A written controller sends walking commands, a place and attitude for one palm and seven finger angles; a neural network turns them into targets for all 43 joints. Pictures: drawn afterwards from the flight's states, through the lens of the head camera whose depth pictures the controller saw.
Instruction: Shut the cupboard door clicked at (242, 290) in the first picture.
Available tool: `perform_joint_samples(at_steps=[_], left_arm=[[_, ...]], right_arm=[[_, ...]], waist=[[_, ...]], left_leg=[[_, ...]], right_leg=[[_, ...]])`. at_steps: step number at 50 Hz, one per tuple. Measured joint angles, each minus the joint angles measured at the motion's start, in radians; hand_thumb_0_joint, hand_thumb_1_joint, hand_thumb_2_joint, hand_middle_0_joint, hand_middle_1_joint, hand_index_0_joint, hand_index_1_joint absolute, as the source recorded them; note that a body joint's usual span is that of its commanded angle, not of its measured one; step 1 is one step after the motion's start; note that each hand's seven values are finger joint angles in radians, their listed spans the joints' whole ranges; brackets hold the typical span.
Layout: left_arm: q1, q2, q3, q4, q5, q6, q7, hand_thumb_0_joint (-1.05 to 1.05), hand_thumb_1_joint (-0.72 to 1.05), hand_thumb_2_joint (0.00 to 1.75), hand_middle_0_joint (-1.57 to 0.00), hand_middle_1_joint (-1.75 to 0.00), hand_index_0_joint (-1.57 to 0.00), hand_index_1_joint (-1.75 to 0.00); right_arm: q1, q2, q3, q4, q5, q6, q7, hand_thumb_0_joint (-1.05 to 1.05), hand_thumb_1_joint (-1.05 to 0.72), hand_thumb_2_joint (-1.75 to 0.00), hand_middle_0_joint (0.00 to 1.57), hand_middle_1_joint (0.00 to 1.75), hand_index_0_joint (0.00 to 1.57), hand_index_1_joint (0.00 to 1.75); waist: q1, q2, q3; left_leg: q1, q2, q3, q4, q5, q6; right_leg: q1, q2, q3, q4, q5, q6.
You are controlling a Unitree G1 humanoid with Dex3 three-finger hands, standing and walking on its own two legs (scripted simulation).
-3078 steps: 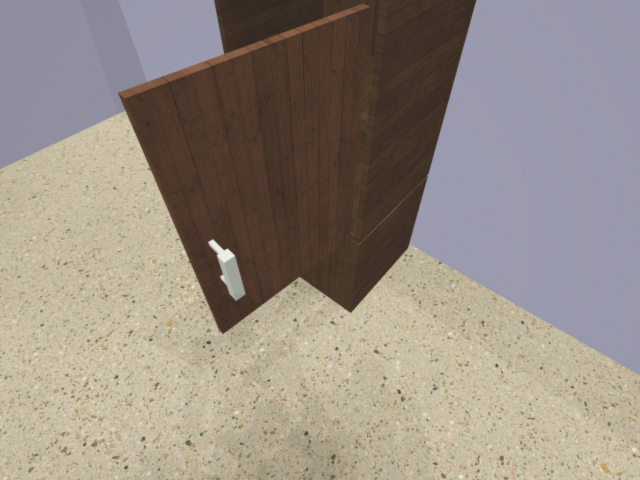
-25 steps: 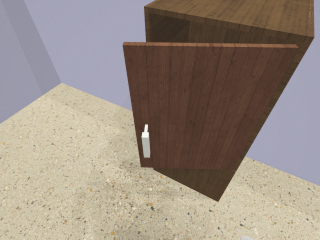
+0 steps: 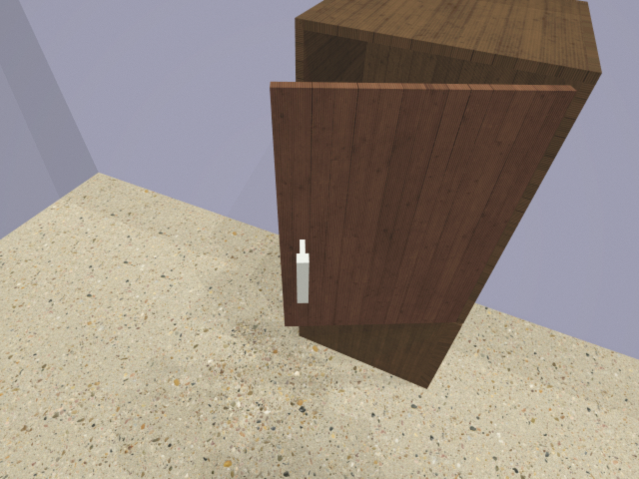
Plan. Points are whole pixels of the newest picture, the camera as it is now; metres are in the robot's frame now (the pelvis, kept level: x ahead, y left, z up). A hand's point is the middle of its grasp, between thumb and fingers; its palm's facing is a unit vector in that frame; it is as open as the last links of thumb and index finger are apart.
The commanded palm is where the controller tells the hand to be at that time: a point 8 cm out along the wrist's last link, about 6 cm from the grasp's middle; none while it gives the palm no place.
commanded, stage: come to a stop and stand still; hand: left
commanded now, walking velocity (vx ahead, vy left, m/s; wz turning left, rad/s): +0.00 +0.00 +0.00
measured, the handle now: (302, 271) +0.51 +0.06 -0.10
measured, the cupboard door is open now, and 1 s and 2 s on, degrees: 27 27 27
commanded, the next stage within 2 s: look again from close up in 0.12 s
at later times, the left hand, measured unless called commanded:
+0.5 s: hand out of the picture -0.04 +0.12 -0.17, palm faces +0.09 -0.99 -0.15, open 7.4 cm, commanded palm none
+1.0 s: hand out of the picture +0.04 +0.08 -0.17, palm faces +0.05 -0.98 -0.17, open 7.3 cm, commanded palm none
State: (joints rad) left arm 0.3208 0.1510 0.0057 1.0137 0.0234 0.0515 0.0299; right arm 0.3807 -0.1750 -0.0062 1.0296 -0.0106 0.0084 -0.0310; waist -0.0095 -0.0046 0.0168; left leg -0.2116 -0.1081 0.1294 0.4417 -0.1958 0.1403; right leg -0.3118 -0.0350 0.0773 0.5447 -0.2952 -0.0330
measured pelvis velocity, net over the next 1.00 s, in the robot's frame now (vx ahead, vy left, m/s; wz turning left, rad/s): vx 0.05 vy -0.08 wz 0.03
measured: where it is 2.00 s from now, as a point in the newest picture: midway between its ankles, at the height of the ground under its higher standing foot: outside the picture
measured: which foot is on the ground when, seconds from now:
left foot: down 0.00-1.00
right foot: down 0.00-1.00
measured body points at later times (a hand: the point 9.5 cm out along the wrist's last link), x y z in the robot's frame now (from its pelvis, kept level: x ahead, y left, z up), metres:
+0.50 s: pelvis +0.01 -0.03 +0.00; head -0.01 -0.02 +0.45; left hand -0.04 +0.17 -0.16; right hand +0.03 -0.25 -0.15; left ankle +0.04 +0.02 -0.73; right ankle +0.08 -0.17 -0.73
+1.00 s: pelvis +0.05 -0.08 +0.00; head +0.06 -0.08 +0.45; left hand +0.04 +0.14 -0.16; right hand +0.04 -0.29 -0.16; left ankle +0.04 +0.02 -0.73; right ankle +0.08 -0.17 -0.73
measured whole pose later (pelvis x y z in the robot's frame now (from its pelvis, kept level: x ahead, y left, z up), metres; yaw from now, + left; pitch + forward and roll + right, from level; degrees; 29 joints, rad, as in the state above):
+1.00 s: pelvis +0.05 -0.08 +0.00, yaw +2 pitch +0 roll +1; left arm 0.33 0.14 0.00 1.08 0.02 0.00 0.02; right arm 0.33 -0.12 0.00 1.09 -0.02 -0.02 -0.03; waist -0.01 -0.02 0.01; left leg -0.20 -0.03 0.05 0.46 -0.26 0.04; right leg -0.28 0.05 0.04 0.50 -0.23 -0.05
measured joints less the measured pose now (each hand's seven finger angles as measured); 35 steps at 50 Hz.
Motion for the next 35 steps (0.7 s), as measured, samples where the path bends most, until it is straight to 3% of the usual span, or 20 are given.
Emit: perform_joint_samples(at_steps=[10,17,24,35], left_arm=[[0.045,-0.028,0.0,0.065,0.002,-0.011,0.003,0.0,0.91,0.9,-0.2,-0.3,-0.2,-0.3],[0.062,-0.038,-0.006,0.086,0.001,-0.03,0.006,0.0,0.91,0.9,-0.19,-0.3,-0.2,-0.3],[0.063,-0.039,-0.014,0.092,0.002,-0.045,0.005,0.0,0.91,0.9,-0.19,-0.3,-0.2,-0.3],[0.037,-0.037,-0.019,0.082,-0.001,-0.056,0.002,0.0,0.91,0.9,-0.2,-0.3,-0.2,-0.3]], right_arm=[[-0.058,0.04,0.004,0.03,0.005,-0.005,0.004,0.01,-0.91,-0.89,0.2,0.3,0.2,0.3],[-0.076,0.031,-0.002,0.04,0.005,-0.015,0.001,0.01,-0.92,-0.89,0.2,0.3,0.2,0.3],[-0.078,0.029,-0.001,0.04,0.005,-0.018,0.006,0.01,-0.92,-0.89,0.2,0.3,0.2,0.3],[-0.068,0.033,0.005,0.044,0.005,-0.023,0.006,0.0,-0.91,-0.89,0.2,0.3,0.2,0.3]], waist=[[0.016,0.007,0.004],[0.024,0.002,-0.006],[0.025,-0.008,-0.015],[0.015,-0.006,-0.008]], left_leg=[[0.016,0.003,-0.004,-0.016,0.01,-0.005],[0.027,-0.003,-0.022,-0.036,0.021,-0.012],[0.021,0.005,-0.041,-0.039,0.021,-0.028],[0.0,0.035,-0.06,-0.026,0.004,-0.061]], right_leg=[[0.026,0.001,-0.003,-0.042,0.058,0.01],[0.043,0.006,0.001,-0.069,0.114,0.018],[0.046,0.017,-0.004,-0.088,0.142,0.038],[0.033,0.046,-0.021,-0.094,0.14,0.036]])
